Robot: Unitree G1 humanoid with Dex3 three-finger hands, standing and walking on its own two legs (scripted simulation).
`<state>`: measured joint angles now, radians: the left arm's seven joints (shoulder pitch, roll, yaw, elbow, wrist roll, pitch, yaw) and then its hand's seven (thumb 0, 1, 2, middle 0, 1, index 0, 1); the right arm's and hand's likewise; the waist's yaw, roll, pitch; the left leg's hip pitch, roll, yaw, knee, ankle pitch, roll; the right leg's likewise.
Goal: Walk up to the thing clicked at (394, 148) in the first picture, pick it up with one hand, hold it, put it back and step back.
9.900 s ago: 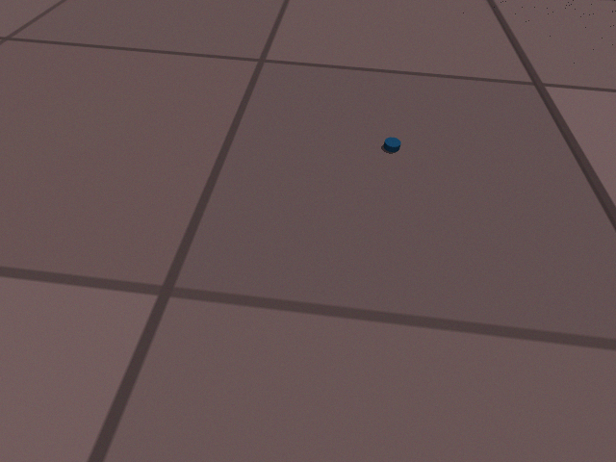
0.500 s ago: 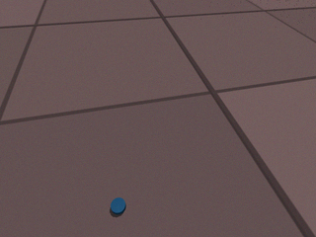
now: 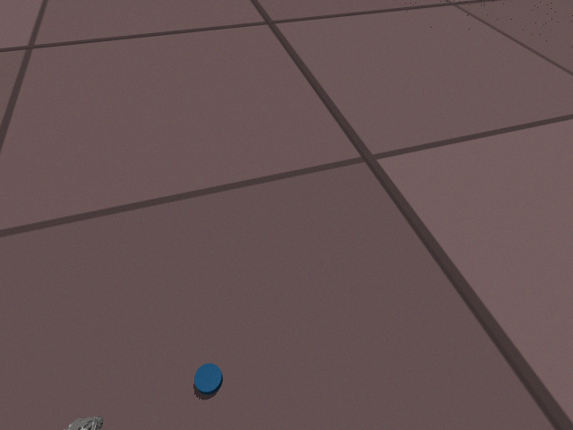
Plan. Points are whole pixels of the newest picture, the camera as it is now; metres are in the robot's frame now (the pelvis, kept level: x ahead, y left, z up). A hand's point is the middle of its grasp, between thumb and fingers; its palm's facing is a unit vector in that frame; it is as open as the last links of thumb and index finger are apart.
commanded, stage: walk up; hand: left
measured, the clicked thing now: (208, 378) +0.40 +0.23 -0.75
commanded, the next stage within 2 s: none
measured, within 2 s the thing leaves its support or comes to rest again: neither
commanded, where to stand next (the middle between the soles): +0.03 -0.01 m, yaw +0 degrees
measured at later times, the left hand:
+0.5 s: hand out of the picture +0.01 +0.29 -0.17, palm faces -0.05 -0.94 -0.34, open 7.4 cm
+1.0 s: hand out of the picture -0.05 +0.25 -0.12, palm faces -0.03 -0.90 -0.44, open 7.4 cm
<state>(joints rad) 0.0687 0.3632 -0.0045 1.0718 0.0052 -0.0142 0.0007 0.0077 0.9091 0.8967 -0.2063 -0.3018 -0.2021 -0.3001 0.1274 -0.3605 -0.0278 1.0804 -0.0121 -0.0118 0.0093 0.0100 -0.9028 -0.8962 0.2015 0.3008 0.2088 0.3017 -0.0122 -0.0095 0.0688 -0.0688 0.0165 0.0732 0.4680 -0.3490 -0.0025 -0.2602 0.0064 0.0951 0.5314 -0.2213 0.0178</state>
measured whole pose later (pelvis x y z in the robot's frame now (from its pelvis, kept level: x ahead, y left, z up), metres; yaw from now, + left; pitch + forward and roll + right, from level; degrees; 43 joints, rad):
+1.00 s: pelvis -0.10 -0.03 +0.01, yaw -3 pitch -5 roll -1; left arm 0.35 0.38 0.05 0.93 0.02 -0.06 -0.02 0.01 0.91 0.90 -0.21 -0.30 -0.21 -0.30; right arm 0.33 -0.45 -0.09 0.90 -0.02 0.02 0.06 0.01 -0.91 -0.90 0.20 0.30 0.21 0.30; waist 0.01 0.10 0.05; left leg -0.49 -0.01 -0.14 0.98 -0.25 -0.01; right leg -0.04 0.02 -0.04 0.40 -0.27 -0.02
